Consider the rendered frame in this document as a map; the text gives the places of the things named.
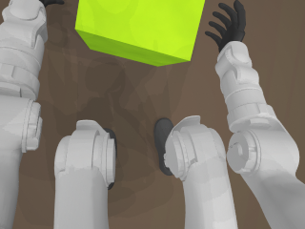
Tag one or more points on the robot right forearm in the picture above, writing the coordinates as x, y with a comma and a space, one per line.
239, 83

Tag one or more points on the right robot foot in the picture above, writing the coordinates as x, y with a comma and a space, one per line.
161, 131

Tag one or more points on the left robot upper arm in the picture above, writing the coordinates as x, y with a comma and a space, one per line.
20, 131

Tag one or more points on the robot foot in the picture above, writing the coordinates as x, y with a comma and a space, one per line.
161, 131
112, 136

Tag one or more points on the right robot hand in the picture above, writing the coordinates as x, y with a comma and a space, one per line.
234, 27

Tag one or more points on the right robot upper arm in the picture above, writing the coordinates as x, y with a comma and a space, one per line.
267, 160

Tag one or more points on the left robot foot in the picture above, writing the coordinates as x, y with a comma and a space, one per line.
112, 136

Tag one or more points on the carton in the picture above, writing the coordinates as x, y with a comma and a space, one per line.
154, 32

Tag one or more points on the robot left forearm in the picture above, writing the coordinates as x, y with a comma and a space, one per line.
22, 37

